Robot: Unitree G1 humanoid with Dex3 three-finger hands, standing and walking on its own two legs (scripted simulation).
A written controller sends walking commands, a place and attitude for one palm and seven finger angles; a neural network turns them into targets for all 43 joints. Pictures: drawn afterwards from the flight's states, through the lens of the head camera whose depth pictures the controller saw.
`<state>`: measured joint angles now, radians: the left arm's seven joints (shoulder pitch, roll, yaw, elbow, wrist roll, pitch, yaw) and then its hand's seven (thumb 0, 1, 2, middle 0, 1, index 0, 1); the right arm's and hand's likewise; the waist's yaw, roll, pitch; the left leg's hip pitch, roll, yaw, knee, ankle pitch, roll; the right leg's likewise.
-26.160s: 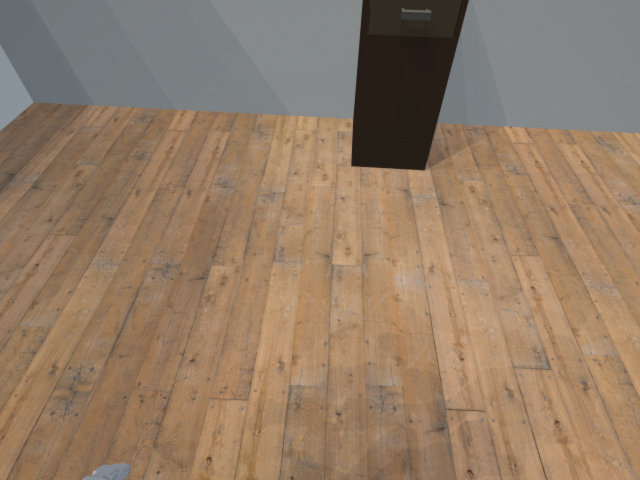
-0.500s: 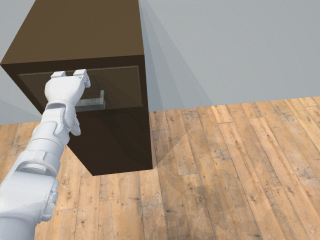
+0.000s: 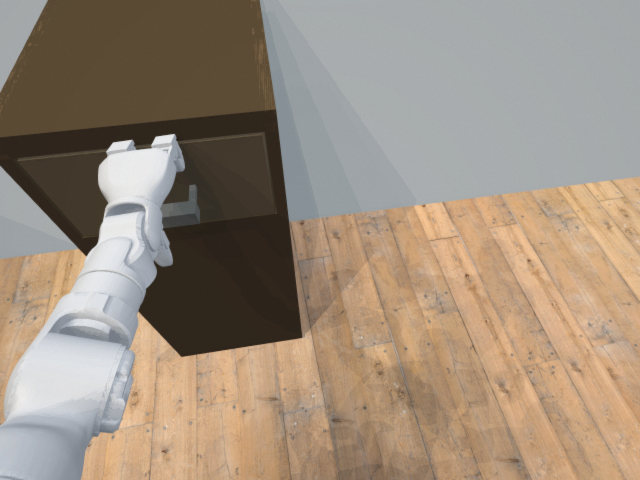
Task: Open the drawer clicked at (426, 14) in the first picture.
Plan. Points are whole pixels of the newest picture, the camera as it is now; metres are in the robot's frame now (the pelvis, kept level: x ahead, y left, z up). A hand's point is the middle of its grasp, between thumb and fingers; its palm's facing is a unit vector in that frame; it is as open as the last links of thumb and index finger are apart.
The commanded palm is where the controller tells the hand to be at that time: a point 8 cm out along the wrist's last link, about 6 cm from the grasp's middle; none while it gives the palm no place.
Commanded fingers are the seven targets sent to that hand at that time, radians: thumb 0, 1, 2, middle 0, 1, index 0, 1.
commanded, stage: re-aim the fingers above the handle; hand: left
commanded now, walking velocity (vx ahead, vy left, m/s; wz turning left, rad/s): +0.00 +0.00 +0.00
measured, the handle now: (162, 205) +0.52 +0.23 +0.00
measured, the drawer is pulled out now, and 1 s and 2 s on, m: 0.00 0.00 0.00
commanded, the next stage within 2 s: lower the fingers behind the handle in 0.68 s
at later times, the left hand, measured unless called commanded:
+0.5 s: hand (145, 209) +0.46 +0.22 +0.06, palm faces -0.02 -0.02 -1.00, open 13.8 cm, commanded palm +0.44 +0.22 +0.12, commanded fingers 0.00 -0.50 0.30 -0.30 -1.20 -0.30 -1.20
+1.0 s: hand (149, 216) +0.46 +0.22 +0.04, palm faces -0.08 -0.03 -1.00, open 13.8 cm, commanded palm +0.44 +0.22 +0.10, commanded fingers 0.00 -0.50 0.30 -0.30 -1.20 -0.30 -1.20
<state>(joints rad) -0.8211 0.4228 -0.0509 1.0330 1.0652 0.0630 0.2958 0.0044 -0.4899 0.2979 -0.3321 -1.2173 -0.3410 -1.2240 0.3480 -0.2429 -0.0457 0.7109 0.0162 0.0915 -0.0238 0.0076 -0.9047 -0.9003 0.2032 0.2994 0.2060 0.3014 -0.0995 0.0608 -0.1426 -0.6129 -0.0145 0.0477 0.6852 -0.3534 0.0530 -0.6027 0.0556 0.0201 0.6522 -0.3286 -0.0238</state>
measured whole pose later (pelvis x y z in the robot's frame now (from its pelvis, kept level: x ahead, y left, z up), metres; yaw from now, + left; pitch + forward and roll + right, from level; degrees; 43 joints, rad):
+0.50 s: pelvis +0.00 -0.01 +0.00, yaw +1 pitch +15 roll -1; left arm -0.79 0.43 -0.08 1.00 1.05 0.07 0.28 0.00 -0.49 0.30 -0.32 -1.20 -0.32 -1.21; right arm 0.30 -0.25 -0.05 0.71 0.02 0.09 -0.03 0.01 -0.91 -0.90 0.20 0.30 0.21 0.30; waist -0.08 0.05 -0.14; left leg -0.59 -0.02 0.03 0.67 -0.35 0.05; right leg -0.57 0.05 0.00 0.64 -0.33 -0.03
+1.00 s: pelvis +0.00 -0.01 +0.00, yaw +1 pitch +16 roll -1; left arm -0.79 0.46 -0.06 1.03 1.05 0.02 0.25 0.00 -0.49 0.30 -0.32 -1.20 -0.32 -1.20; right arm 0.35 -0.26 -0.06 0.71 0.02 0.08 -0.04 0.01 -0.90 -0.90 0.20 0.30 0.21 0.30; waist -0.09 0.05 -0.13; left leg -0.61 -0.01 0.03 0.68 -0.35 0.04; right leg -0.60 0.06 0.00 0.65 -0.33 -0.04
